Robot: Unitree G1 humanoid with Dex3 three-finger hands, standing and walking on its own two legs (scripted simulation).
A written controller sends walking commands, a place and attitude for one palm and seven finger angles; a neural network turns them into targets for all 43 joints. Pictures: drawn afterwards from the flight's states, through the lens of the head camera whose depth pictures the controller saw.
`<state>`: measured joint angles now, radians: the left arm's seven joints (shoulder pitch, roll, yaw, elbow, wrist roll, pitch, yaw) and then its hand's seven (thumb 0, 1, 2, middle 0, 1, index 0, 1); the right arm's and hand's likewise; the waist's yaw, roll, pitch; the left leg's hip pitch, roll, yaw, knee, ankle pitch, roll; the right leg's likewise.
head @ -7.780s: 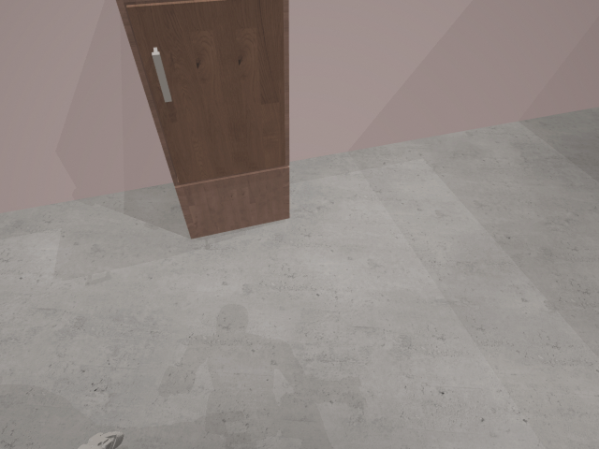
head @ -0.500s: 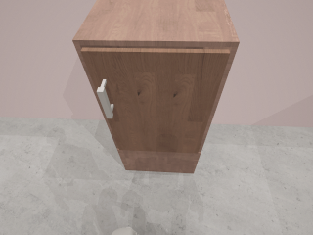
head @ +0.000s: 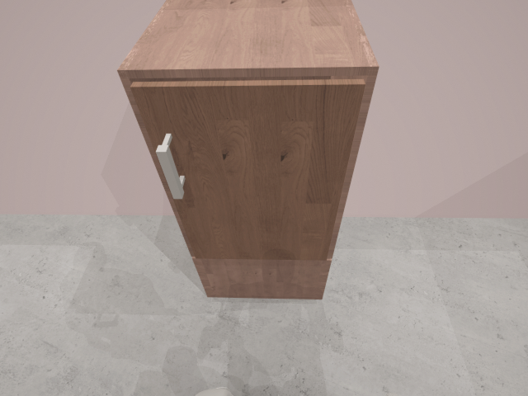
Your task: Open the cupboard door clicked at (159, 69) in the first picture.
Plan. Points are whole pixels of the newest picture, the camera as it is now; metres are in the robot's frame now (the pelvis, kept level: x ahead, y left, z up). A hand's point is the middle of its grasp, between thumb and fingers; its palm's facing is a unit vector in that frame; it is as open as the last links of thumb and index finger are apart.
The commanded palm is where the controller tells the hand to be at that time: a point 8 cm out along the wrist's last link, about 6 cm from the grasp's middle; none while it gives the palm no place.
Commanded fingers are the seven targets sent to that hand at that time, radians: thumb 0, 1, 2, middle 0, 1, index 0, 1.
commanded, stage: come to a stop and stand still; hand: left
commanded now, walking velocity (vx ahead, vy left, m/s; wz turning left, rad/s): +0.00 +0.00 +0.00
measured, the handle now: (173, 167) +0.54 +0.22 +0.02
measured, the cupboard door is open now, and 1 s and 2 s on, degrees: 0 0 0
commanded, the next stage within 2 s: look again from close up in 0.52 s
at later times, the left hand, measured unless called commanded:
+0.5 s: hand out of the picture -0.01 +0.17 -0.15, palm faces +0.00 -0.98 -0.21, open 7.4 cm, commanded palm none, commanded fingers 0.00 0.90 0.90 -0.20 -0.30 -0.20 -0.30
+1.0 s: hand out of the picture -0.04 +0.17 -0.16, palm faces +0.04 -0.98 -0.19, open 7.4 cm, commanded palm none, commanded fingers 0.00 0.90 0.90 -0.20 -0.30 -0.20 -0.30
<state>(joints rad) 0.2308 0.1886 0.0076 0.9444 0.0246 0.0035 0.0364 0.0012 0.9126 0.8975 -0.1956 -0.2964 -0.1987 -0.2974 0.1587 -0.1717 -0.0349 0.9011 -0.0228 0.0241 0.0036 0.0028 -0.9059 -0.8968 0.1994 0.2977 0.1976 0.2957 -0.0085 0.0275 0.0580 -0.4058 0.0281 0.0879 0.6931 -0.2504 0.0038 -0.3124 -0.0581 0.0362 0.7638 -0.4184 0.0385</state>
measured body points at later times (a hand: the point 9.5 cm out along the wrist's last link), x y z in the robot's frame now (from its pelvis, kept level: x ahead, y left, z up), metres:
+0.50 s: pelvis -0.03 -0.01 +0.01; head -0.04 -0.02 +0.46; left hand -0.01 +0.22 -0.14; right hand -0.08 -0.24 -0.15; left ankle +0.07 +0.12 -0.71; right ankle +0.00 -0.14 -0.71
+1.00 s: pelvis -0.03 -0.01 +0.02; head -0.03 -0.01 +0.47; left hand -0.04 +0.22 -0.14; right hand +0.00 -0.25 -0.13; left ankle +0.08 +0.12 -0.71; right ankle +0.00 -0.14 -0.71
